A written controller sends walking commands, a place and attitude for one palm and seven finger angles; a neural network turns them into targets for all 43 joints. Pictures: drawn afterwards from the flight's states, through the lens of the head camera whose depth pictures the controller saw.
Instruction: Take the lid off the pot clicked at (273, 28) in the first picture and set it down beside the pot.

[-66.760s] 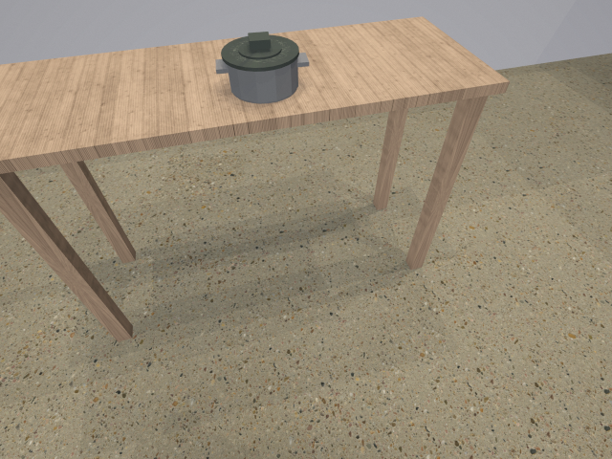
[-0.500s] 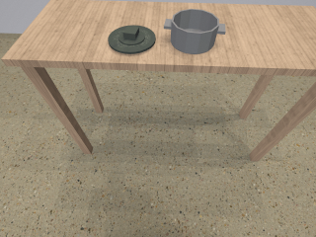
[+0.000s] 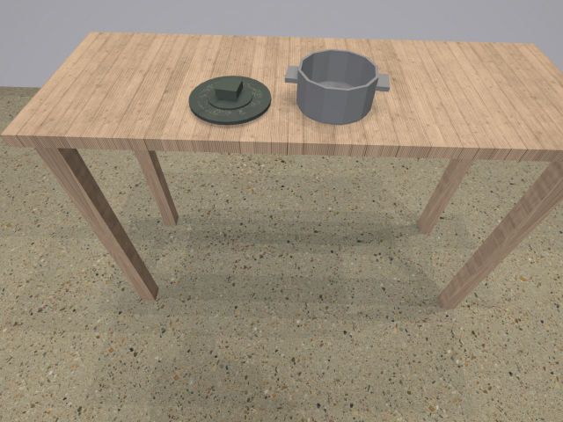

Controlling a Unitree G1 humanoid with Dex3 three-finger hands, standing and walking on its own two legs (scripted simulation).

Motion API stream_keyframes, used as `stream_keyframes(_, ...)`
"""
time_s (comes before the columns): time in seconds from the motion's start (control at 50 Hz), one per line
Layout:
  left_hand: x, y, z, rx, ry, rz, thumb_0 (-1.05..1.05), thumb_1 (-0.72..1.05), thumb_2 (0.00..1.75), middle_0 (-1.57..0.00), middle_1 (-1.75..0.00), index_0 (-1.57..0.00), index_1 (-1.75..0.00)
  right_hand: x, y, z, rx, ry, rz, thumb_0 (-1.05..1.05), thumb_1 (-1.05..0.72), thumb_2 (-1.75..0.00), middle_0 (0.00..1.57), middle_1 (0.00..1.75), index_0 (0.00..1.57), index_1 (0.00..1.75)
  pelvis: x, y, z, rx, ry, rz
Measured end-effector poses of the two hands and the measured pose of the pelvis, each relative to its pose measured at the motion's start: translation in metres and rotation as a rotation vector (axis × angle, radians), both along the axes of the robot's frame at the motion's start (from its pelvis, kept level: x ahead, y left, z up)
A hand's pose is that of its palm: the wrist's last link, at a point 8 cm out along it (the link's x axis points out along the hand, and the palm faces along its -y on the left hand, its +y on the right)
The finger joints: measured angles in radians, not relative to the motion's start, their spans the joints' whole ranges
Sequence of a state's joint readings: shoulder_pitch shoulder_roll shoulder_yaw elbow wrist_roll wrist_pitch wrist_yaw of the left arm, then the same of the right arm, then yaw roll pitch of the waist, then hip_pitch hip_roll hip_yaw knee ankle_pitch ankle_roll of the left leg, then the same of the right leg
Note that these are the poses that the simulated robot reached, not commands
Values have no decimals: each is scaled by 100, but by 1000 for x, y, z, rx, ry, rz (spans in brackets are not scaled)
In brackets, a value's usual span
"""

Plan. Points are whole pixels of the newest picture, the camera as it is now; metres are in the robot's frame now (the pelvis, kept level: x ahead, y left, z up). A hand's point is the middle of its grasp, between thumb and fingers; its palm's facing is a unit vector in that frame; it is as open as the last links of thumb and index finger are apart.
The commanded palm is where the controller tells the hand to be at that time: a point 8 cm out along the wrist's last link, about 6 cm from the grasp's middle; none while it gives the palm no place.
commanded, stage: let the arm hang, fingers relaxed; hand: left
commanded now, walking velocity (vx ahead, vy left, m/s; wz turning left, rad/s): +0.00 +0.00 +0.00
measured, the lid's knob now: (229, 88) +0.72 +0.14 +0.08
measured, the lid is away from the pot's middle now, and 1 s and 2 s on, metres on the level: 0.23 0.23 0.23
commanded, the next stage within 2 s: look to check the result in 0.08 s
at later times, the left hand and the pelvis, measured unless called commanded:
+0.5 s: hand out of the picture -0.03 +0.16 -0.17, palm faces +0.03 -0.98 -0.18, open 7.4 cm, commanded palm none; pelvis -0.03 +0.00 +0.01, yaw +0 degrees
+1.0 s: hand out of the picture -0.05 +0.16 -0.17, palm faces +0.04 -0.98 -0.17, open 7.4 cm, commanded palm none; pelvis -0.04 +0.00 +0.01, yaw +0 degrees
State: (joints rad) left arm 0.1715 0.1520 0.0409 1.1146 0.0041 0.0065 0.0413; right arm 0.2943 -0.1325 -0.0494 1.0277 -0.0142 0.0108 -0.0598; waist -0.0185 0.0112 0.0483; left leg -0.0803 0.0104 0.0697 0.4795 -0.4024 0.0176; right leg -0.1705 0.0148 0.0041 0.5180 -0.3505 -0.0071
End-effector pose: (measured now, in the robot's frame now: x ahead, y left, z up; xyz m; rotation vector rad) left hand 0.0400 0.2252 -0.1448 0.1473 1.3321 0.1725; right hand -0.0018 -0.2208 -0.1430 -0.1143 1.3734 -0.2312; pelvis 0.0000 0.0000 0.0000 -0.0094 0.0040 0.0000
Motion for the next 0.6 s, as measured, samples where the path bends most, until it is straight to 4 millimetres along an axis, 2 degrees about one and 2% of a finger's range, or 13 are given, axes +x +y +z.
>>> stream_keyframes(0.14,-14,0,3,4,13,-2,0,92,90,-20,-30,-20,-30,-19,5,-1,21,21,-10,1,-92,-90,20,30,19,30,-9,-1,2,-1,-14,-1)
stream_keyframes(0.38,-59,-6,4,-8,90,7,1,92,90,-20,-30,-19,-30,-56,14,0,55,75,-22,0,-91,-90,20,30,19,30,-26,-3,5,-2,-19,-5)
stream_keyframes(0.6,-90,-17,2,-41,144,18,1,92,90,-20,-30,-19,-30,-73,16,3,54,95,-24,0,-91,-90,20,30,19,30,-36,-3,6,-1,-18,-6)
